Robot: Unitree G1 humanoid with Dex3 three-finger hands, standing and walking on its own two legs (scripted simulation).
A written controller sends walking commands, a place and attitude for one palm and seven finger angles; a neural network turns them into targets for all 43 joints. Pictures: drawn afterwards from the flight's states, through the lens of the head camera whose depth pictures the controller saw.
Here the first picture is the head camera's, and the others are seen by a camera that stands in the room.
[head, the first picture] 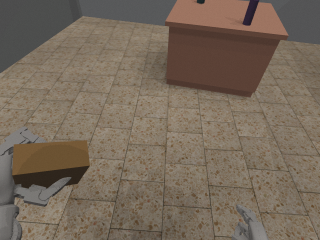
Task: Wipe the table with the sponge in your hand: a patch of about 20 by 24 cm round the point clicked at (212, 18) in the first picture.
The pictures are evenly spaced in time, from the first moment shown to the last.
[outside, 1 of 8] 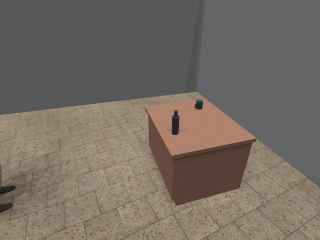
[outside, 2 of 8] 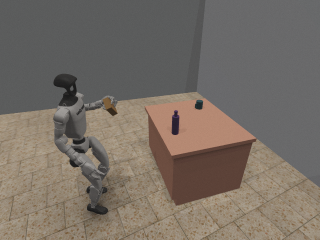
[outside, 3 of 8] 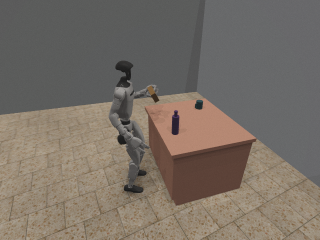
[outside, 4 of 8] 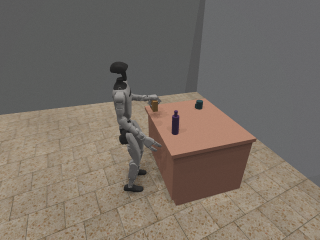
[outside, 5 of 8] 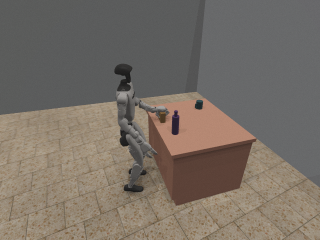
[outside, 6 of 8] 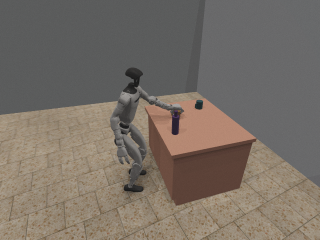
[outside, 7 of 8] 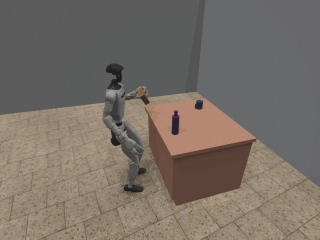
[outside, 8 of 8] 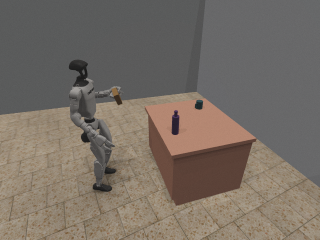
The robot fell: no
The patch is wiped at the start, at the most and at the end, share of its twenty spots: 0.00 1.00 1.00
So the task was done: yes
